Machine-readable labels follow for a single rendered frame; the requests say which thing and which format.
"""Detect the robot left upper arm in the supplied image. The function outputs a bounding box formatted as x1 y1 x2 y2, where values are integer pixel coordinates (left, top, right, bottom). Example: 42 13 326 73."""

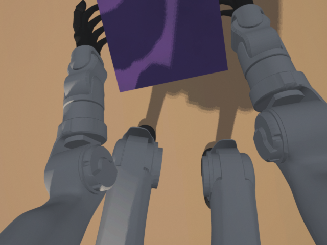
0 143 118 245

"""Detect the right robot thigh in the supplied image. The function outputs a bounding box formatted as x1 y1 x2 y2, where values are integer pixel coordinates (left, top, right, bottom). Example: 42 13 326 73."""
202 148 261 245

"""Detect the robot right hand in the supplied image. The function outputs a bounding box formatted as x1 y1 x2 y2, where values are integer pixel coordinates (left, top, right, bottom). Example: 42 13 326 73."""
219 0 254 17

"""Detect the robot right upper arm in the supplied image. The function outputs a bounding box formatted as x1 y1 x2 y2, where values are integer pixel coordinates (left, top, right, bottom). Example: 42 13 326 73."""
253 100 327 245

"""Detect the carton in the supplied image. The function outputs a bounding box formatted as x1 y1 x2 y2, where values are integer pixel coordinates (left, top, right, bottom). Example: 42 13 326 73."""
97 0 228 92

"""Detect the robot right forearm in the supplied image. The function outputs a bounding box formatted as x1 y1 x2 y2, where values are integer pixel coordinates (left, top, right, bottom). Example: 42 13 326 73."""
231 4 327 113

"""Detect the robot left hand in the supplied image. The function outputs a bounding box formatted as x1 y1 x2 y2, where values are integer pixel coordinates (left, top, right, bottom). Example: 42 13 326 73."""
73 0 107 56

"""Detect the robot right shin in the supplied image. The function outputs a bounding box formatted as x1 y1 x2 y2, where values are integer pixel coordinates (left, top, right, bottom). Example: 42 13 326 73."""
207 139 255 200

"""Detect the robot left forearm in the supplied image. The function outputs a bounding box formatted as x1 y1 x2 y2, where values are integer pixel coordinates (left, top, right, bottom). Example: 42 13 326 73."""
48 45 107 161

